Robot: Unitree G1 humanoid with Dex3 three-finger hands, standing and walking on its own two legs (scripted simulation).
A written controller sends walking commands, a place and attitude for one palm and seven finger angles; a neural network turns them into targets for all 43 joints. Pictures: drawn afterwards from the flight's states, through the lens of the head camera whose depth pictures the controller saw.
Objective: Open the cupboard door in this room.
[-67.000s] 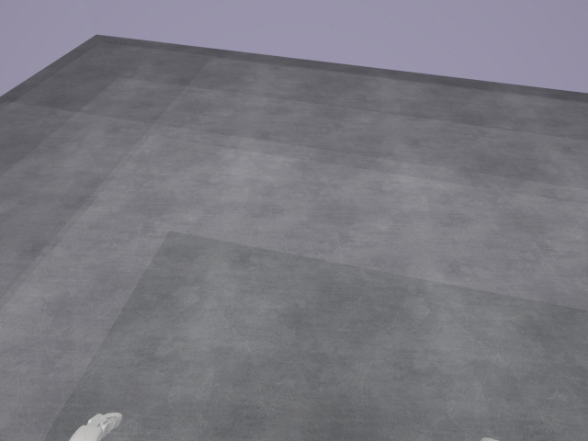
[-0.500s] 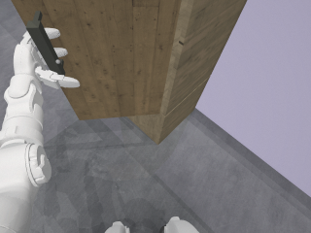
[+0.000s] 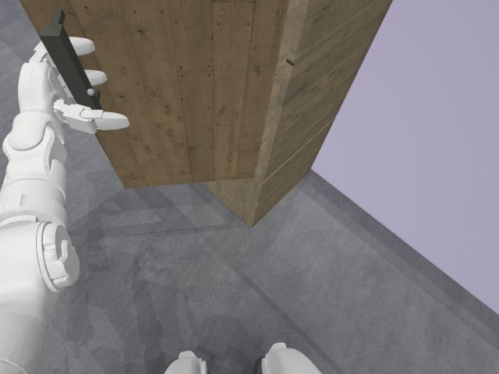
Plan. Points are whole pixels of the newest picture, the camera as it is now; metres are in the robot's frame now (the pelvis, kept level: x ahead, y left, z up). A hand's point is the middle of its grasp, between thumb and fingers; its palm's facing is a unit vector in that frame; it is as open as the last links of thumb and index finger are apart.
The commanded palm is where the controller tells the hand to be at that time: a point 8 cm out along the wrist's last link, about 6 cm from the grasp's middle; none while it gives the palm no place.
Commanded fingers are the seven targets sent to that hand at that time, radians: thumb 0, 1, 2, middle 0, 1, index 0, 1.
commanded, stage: close the thumb around the handle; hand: left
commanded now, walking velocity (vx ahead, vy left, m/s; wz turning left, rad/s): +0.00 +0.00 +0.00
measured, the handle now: (78, 69) +0.57 +0.22 +0.11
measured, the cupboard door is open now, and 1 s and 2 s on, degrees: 52 58 98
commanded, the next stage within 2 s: pull the door open along its arc in 0.54 s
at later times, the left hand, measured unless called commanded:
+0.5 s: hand (91, 90) +0.53 +0.19 +0.11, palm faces +0.03 -1.00 -0.01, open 5.7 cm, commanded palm +0.50 +0.23 +0.11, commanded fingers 0.00 0.90 0.90 -0.40 -1.35 -0.40 -1.35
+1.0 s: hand (93, 108) +0.49 +0.19 +0.11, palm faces +0.01 -1.00 +0.00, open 5.9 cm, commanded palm +0.43 +0.23 +0.11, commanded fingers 0.00 0.90 0.90 -0.40 -1.35 -0.40 -1.35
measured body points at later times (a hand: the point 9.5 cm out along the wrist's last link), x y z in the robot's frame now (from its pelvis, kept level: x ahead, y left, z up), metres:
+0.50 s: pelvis +0.00 +0.00 +0.00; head +0.12 +0.02 +0.44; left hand +0.52 +0.25 +0.12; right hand -0.01 -0.27 -0.11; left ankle +0.00 +0.09 -0.69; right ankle +0.00 -0.12 -0.69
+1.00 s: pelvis +0.02 +0.00 +0.01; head +0.10 +0.00 +0.45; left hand +0.48 +0.24 +0.12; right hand +0.02 -0.27 -0.10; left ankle +0.00 +0.09 -0.69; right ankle +0.00 -0.12 -0.69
